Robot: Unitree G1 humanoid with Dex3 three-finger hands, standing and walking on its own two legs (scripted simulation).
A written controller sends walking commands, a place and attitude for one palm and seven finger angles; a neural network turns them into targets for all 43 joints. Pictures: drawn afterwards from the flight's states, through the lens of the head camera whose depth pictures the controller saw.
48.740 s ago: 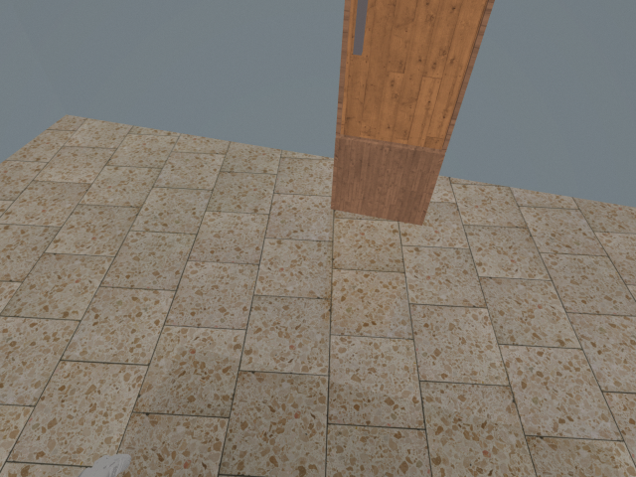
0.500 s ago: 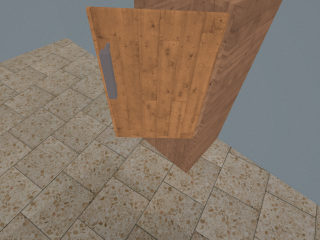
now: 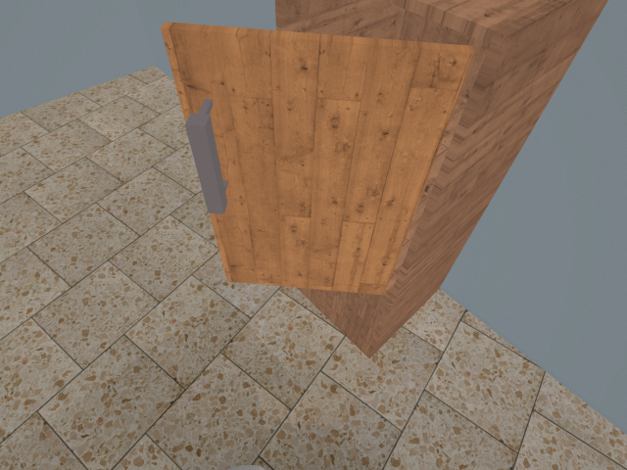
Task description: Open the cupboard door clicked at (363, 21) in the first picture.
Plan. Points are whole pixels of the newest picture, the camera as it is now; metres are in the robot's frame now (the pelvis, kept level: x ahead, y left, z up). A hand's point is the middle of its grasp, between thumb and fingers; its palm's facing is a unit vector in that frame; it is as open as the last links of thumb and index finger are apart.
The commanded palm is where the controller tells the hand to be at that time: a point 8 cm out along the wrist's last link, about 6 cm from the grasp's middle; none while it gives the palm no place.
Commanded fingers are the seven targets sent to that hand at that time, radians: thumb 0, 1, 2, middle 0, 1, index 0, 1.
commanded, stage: come to a stop and stand still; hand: left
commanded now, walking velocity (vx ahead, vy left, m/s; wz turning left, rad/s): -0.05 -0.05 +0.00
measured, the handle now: (212, 159) +0.52 +0.21 +0.08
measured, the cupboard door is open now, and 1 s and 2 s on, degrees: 42 42 42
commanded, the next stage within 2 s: none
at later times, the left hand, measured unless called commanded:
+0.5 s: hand out of the picture -0.02 +0.16 -0.17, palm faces +0.05 -0.97 -0.24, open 7.4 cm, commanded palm none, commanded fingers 0.00 0.90 0.90 -0.20 -0.30 -0.20 -0.30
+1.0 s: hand out of the picture -0.08 +0.20 -0.17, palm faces +0.02 -0.98 -0.20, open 7.4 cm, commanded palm none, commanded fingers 0.00 0.90 0.90 -0.20 -0.30 -0.20 -0.30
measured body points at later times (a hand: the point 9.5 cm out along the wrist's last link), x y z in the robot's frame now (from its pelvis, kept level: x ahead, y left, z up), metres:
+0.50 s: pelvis -0.04 -0.03 +0.00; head -0.04 -0.03 +0.45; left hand -0.02 +0.21 -0.15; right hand +0.03 -0.27 -0.15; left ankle -0.01 +0.09 -0.73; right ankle -0.07 -0.12 -0.72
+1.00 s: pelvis -0.09 +0.01 +0.01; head -0.11 +0.03 +0.46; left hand -0.08 +0.25 -0.15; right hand -0.10 -0.22 -0.14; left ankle -0.01 +0.09 -0.72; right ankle -0.07 -0.12 -0.72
